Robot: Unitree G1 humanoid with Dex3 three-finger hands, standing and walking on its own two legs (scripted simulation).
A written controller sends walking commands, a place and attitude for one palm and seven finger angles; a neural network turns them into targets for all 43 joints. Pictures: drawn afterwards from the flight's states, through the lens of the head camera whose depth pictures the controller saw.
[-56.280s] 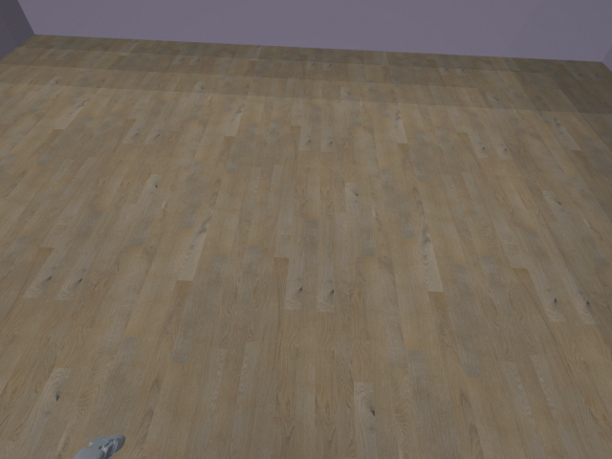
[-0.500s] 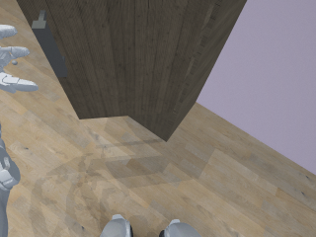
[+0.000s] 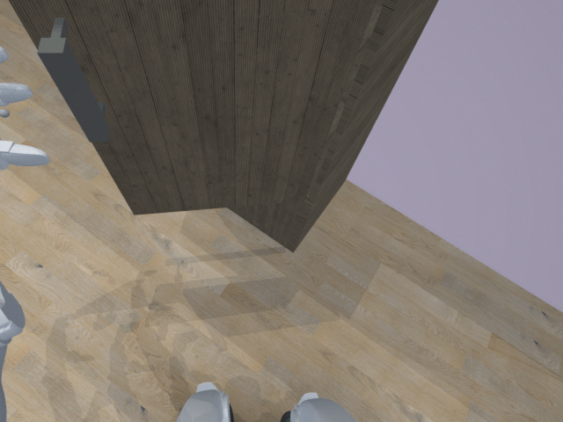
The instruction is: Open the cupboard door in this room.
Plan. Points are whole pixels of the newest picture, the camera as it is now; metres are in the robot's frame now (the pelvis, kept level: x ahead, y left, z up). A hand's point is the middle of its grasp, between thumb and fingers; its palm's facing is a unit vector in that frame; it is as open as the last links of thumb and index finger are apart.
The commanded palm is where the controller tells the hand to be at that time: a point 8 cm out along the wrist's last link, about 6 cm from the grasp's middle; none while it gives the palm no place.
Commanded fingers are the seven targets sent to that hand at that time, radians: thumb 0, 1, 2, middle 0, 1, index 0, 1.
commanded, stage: move the hooked fingers beside the handle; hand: left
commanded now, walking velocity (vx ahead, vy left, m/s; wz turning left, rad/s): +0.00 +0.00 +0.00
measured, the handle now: (81, 84) +0.55 +0.24 +0.10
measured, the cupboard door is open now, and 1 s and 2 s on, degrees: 43 43 43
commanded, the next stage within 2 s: slide the fingers in behind the handle in 0.36 s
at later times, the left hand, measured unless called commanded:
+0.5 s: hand (16, 114) +0.49 +0.30 +0.11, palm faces +0.11 -0.99 +0.00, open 14.0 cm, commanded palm +0.47 +0.34 +0.10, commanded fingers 0.00 -0.50 0.30 -0.30 -1.20 -0.30 -1.20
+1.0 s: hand (45, 110) +0.50 +0.27 +0.10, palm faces +0.11 -0.99 +0.00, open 13.9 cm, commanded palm +0.47 +0.30 +0.10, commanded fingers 0.00 -0.50 0.30 -0.30 -1.20 -0.30 -1.20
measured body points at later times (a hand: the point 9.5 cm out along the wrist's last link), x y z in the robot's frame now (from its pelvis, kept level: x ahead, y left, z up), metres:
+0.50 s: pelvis -0.01 +0.00 +0.00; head +0.11 +0.04 +0.43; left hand +0.48 +0.35 +0.11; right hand -0.01 -0.27 -0.10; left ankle +0.02 +0.09 -0.69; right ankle -0.03 -0.11 -0.69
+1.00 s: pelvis -0.01 +0.00 +0.00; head +0.12 +0.03 +0.43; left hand +0.48 +0.32 +0.11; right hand -0.02 -0.27 -0.10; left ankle +0.02 +0.09 -0.69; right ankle -0.03 -0.11 -0.69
